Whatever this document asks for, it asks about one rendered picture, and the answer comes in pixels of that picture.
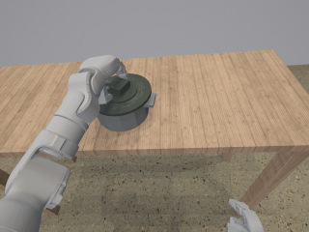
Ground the table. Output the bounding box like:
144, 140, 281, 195
0, 49, 309, 217

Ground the knob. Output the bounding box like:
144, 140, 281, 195
108, 77, 131, 96

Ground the pot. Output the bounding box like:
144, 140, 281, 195
97, 93, 156, 132

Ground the left robot forearm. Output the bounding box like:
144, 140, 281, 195
5, 66, 106, 195

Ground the lid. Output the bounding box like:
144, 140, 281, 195
99, 73, 152, 117

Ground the left robot hand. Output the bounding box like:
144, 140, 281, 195
79, 54, 128, 104

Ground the right robot hand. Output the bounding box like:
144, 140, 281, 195
227, 198, 266, 232

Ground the robot left upper arm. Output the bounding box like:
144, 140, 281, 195
0, 154, 70, 232

